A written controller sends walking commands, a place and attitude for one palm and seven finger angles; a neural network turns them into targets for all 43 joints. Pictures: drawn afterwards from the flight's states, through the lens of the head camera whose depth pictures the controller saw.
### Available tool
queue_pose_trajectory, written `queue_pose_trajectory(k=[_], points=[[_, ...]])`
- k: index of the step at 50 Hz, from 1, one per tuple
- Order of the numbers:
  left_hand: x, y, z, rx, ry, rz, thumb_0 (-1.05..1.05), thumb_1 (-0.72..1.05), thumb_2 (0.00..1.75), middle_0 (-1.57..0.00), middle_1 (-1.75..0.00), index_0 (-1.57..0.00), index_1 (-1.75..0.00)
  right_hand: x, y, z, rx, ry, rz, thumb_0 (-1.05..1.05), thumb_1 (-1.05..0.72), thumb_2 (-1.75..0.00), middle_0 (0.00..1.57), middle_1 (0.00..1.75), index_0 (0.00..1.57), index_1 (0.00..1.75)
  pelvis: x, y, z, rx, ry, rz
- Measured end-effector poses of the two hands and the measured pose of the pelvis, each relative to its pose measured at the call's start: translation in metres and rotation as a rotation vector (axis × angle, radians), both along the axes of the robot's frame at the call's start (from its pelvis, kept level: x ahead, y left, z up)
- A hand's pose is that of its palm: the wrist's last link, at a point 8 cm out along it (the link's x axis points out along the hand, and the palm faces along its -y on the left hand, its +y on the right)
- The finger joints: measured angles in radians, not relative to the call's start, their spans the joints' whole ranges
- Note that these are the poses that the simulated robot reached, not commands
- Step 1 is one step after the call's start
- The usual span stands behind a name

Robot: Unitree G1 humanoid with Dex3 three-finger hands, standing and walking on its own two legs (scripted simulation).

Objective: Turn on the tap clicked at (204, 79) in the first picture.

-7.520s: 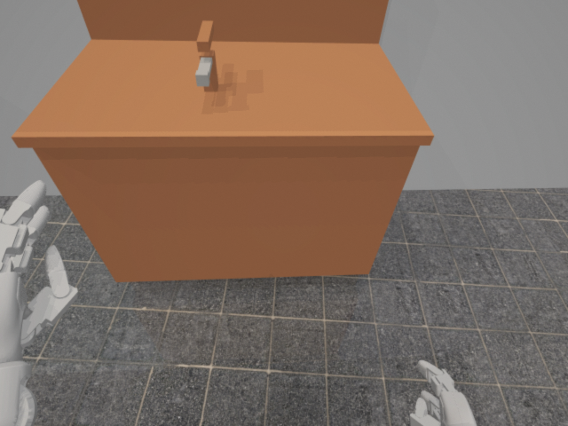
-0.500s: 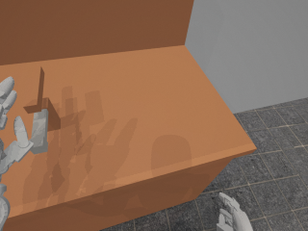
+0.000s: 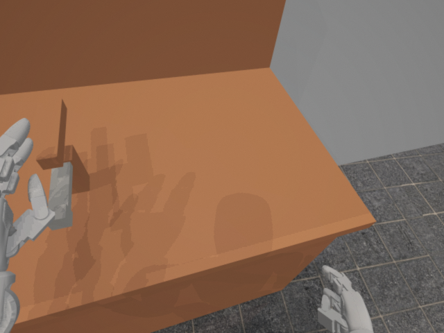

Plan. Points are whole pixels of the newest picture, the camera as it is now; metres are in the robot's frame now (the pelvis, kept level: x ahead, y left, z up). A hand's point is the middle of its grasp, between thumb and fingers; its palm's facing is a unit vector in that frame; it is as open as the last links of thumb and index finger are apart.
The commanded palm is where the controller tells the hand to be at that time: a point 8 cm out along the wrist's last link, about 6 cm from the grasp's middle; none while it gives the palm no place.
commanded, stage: look again from close up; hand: left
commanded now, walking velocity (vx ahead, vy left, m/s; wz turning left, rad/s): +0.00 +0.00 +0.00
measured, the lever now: (59, 217) +0.25 +0.28 +0.08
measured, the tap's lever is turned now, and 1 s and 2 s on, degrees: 0 0 0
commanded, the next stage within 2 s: shuffle to correct the standing spot in 0.08 s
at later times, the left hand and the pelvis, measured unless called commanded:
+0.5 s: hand (64, 228) +0.20 +0.22 +0.16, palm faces +0.36 -0.84 -0.41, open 7.4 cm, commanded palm +0.14 +0.26 +0.17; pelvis -0.02 -0.02 +0.00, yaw -1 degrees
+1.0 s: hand (60, 300) +0.13 +0.19 +0.17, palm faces +0.32 -0.83 -0.46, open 7.4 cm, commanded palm +0.06 +0.23 +0.17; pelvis -0.10 -0.05 +0.00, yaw -1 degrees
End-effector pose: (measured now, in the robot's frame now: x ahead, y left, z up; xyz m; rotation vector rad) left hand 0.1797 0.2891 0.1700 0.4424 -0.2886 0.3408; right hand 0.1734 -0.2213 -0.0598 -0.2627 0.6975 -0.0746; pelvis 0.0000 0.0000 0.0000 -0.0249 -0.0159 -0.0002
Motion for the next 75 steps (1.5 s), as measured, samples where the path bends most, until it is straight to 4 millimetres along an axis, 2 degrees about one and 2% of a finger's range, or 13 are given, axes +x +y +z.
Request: queue_pose_trajectory(k=[10,20,32,35,39,45,52,55,58,63,67,71,75], points=[[-0.002,-0.007,0.001,0.007,0.013,-0.011,0.01,0.89,0.9,-0.21,-0.3,-0.21,-0.3,-0.016,-0.004,-0.007,0.015,0.024,-0.028,0.01,-0.9,-0.9,0.2,0.3,0.21,0.3,-0.003,-0.002,0.0,0.001,-0.002,0.0],[-0.008,-0.015,0.007,0.038,0.004,-0.016,0.01,0.89,0.9,-0.21,-0.3,-0.21,-0.3,-0.019,-0.01,-0.009,0.03,0.014,-0.026,0.01,-0.9,-0.9,0.2,0.3,0.21,0.3,-0.012,-0.011,-0.001,0.009,0.006,-0.009],[-0.035,-0.048,0.01,0.088,-0.019,-0.051,0.01,0.89,0.9,-0.22,-0.3,-0.21,-0.3,-0.029,-0.033,-0.02,0.03,-0.006,0.003,0.01,-0.9,-0.9,0.2,0.3,0.21,0.3,-0.039,-0.037,-0.011,0.002,0.033,-0.007],[-0.043,-0.054,0.013,0.102,-0.043,-0.066,0.01,0.89,0.9,-0.22,-0.3,-0.21,-0.3,-0.04,-0.042,-0.024,0.014,0.003,-0.014,0.01,-0.9,-0.9,0.2,0.3,0.21,0.3,-0.047,-0.038,-0.013,0.0,0.042,-0.001],[-0.052,-0.049,0.014,0.11,-0.058,-0.069,0.01,0.88,0.9,-0.22,-0.3,-0.21,-0.3,-0.062,-0.051,-0.026,-0.023,0.045,-0.057,0.01,-0.9,-0.9,0.2,0.3,0.21,0.3,-0.055,-0.035,-0.013,0.008,0.056,0.013],[-0.069,-0.04,0.014,0.14,-0.03,-0.057,0.01,0.88,0.9,-0.22,-0.3,-0.21,-0.3,-0.094,-0.047,-0.023,-0.031,0.079,-0.055,0.01,-0.9,-0.9,0.2,0.3,0.2,0.3,-0.078,-0.039,-0.006,-0.001,0.062,0.006],[-0.1,-0.072,0.024,0.161,-0.074,-0.125,0.01,0.89,0.9,-0.21,-0.3,-0.21,-0.3,-0.124,-0.048,-0.028,0.027,0.063,0.002,0.01,-0.9,-0.9,0.2,0.3,0.21,0.3,-0.115,-0.058,-0.008,-0.027,0.059,-0.019],[-0.117,-0.087,0.025,0.218,-0.07,-0.144,0.01,0.89,0.9,-0.22,-0.3,-0.21,-0.3,-0.134,-0.057,-0.037,0.058,0.033,0.011,0.01,-0.9,-0.9,0.2,0.3,0.21,0.3,-0.134,-0.07,-0.017,-0.043,0.049,-0.019],[-0.135,-0.095,0.019,0.206,-0.008,-0.14,0.01,0.89,0.9,-0.22,-0.3,-0.21,-0.3,-0.149,-0.071,-0.04,0.08,0.042,-0.027,0.01,-0.9,-0.9,0.2,0.3,0.21,0.3,-0.148,-0.075,-0.019,-0.046,0.025,-0.013],[-0.155,-0.085,0.001,0.125,0.057,-0.056,0.01,0.88,0.9,-0.22,-0.3,-0.21,-0.3,-0.18,-0.094,-0.031,0.037,0.053,-0.113,0.01,-0.9,-0.9,0.2,0.3,0.21,0.3,-0.155,-0.074,-0.019,0.01,0.026,-0.012],[-0.165,-0.07,-0.012,0.069,0.02,0.01,0.01,0.88,0.9,-0.22,-0.3,-0.21,-0.3,-0.199,-0.104,-0.028,-0.019,0.048,-0.148,0.01,-0.9,-0.9,0.2,0.3,0.2,0.3,-0.166,-0.071,-0.022,0.049,-0.009,-0.009],[-0.174,-0.072,-0.003,0.053,-0.015,0.027,0.01,0.88,0.9,-0.22,-0.3,-0.21,-0.3,-0.213,-0.1,-0.024,0.003,0.031,-0.124,0.01,-0.9,-0.9,0.19,0.3,0.2,0.3,-0.178,-0.071,-0.017,0.028,-0.022,0.012],[-0.193,-0.082,0.012,0.114,-0.067,-0.028,0.01,0.89,0.9,-0.22,-0.3,-0.21,-0.3,-0.222,-0.093,-0.035,0.046,0.028,-0.091,0.01,-0.9,-0.9,0.19,0.3,0.2,0.3,-0.19,-0.071,-0.023,-0.018,-0.032,0.039]])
